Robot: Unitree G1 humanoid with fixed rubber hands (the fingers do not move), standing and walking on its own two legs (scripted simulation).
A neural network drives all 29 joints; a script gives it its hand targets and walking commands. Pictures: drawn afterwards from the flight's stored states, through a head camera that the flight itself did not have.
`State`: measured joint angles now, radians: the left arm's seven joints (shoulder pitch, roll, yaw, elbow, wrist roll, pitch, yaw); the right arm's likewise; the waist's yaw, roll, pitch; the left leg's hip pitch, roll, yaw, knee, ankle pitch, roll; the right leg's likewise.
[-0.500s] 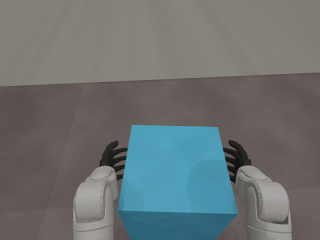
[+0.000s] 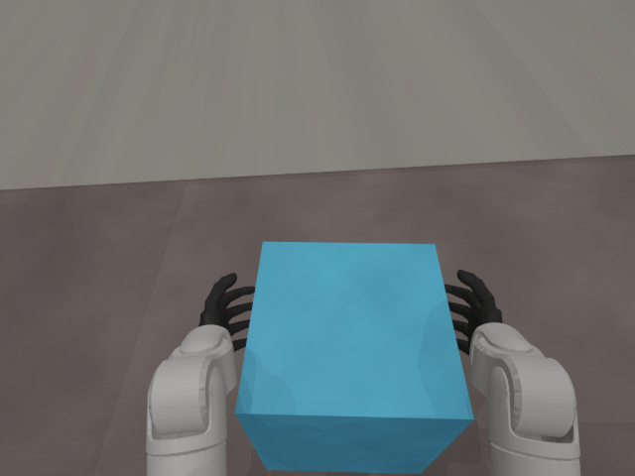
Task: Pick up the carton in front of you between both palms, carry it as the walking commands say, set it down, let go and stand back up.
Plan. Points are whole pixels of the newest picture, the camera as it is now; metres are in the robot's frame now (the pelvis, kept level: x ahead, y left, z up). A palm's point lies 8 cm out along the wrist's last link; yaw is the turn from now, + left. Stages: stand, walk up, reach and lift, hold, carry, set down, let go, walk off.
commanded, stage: carry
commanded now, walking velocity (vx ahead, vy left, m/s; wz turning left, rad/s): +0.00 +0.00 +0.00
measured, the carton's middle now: (345, 363) +0.28 +0.00 -0.02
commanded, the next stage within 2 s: hold in 1.62 s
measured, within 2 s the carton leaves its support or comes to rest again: neither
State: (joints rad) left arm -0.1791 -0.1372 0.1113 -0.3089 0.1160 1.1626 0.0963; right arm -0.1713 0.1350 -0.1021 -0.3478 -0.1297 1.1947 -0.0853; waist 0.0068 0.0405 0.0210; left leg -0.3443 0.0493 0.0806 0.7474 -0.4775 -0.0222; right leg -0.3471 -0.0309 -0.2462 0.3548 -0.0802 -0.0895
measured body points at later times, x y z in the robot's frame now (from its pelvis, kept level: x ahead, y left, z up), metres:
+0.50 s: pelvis +0.12 +0.02 -0.01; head +0.10 +0.02 +0.44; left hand +0.40 +0.17 +0.07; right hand +0.40 -0.14 +0.08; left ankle +0.08 +0.13 -0.74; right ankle +0.07 -0.08 -0.74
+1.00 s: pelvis +0.10 +0.02 +0.00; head +0.07 +0.02 +0.44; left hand +0.38 +0.17 +0.05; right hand +0.37 -0.14 +0.05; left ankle +0.08 +0.13 -0.74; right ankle +0.07 -0.08 -0.74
